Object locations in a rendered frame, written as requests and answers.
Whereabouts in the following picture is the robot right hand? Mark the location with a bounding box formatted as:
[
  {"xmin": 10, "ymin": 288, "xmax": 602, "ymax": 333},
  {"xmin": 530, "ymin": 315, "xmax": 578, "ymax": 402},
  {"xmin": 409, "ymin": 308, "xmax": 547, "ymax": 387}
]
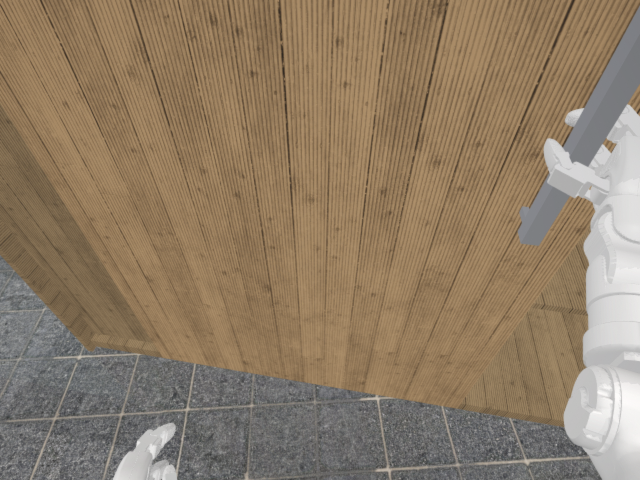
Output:
[{"xmin": 544, "ymin": 104, "xmax": 640, "ymax": 211}]

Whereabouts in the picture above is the robot right forearm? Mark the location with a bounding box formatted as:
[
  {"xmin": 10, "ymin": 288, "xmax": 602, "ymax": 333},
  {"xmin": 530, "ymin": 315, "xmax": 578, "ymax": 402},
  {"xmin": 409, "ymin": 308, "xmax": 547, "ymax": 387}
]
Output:
[{"xmin": 583, "ymin": 195, "xmax": 640, "ymax": 373}]

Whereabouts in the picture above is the handle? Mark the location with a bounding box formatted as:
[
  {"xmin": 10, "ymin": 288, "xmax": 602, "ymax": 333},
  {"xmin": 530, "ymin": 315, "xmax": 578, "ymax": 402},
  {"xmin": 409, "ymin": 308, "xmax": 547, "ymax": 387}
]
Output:
[{"xmin": 518, "ymin": 6, "xmax": 640, "ymax": 246}]

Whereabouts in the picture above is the right robot upper arm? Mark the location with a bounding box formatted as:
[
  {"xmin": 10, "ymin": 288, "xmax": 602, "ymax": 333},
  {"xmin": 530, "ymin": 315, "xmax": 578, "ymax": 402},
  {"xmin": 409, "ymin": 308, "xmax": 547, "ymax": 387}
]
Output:
[{"xmin": 564, "ymin": 364, "xmax": 640, "ymax": 480}]

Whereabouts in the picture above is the wardrobe door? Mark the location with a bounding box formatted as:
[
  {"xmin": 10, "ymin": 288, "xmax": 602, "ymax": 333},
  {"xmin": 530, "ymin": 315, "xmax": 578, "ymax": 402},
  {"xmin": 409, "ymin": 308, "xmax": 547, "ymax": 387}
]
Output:
[
  {"xmin": 0, "ymin": 0, "xmax": 640, "ymax": 409},
  {"xmin": 0, "ymin": 103, "xmax": 153, "ymax": 343}
]

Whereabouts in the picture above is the robot left hand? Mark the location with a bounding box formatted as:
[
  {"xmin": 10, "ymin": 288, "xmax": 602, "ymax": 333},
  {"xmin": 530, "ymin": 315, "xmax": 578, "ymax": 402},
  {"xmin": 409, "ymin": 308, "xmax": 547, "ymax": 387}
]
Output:
[{"xmin": 113, "ymin": 423, "xmax": 177, "ymax": 480}]

